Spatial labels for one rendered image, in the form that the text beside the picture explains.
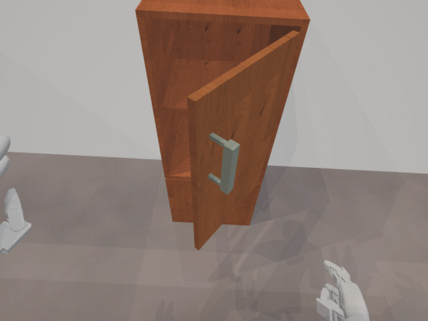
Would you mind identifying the robot left hand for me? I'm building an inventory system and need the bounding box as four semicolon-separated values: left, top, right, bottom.
0;135;31;255

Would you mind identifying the cupboard door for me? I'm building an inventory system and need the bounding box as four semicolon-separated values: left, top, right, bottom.
187;30;300;250

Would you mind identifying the robot right hand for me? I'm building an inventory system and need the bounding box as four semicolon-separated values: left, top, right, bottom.
316;260;370;321

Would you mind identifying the handle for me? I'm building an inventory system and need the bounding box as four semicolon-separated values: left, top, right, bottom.
208;132;240;195

